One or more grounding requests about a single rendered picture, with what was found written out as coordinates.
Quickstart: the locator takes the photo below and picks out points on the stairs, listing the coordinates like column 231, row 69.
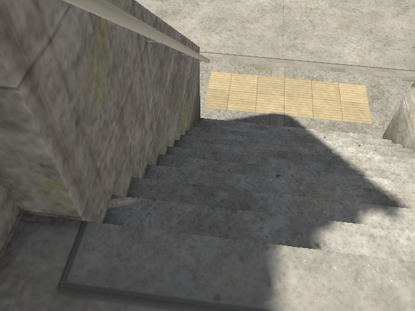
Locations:
column 317, row 189

